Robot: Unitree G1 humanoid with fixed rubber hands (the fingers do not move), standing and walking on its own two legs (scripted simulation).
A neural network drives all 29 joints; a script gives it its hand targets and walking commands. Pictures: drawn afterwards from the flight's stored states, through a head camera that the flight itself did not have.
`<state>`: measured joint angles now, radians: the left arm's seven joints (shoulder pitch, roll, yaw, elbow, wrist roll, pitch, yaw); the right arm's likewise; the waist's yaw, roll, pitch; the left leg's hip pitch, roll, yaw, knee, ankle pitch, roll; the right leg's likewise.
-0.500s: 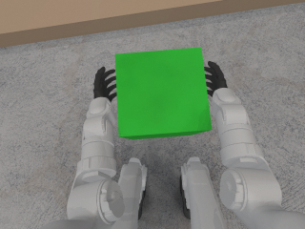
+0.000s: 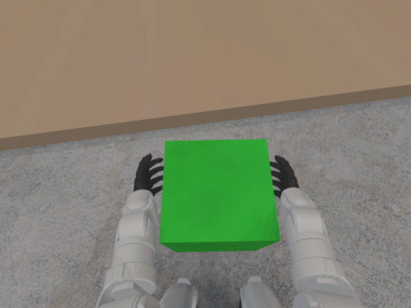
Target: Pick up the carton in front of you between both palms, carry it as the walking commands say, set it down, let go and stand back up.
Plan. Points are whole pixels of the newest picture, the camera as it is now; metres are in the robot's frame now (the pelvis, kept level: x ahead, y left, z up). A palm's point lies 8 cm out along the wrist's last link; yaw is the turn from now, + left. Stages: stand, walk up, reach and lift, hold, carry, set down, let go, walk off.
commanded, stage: reach and lift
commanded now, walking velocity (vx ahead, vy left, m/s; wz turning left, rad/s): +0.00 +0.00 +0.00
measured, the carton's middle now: (215, 202) +0.35 +0.01 -0.10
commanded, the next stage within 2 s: hold in 1.40 s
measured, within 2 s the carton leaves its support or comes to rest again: neither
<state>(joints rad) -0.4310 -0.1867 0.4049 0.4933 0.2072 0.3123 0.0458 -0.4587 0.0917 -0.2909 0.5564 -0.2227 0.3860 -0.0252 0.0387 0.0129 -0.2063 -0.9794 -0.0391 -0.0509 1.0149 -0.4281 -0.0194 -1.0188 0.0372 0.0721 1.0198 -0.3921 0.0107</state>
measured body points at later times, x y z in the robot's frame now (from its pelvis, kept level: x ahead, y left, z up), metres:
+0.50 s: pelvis +0.02 +0.01 +0.08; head -0.01 +0.01 +0.52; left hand +0.32 +0.16 +0.09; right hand +0.31 -0.14 +0.08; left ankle +0.02 +0.13 -0.66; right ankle +0.04 -0.12 -0.66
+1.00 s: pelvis +0.01 +0.00 +0.08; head -0.01 +0.00 +0.53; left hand +0.33 +0.15 +0.10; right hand +0.32 -0.15 +0.09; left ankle +0.02 +0.13 -0.66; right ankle +0.04 -0.12 -0.66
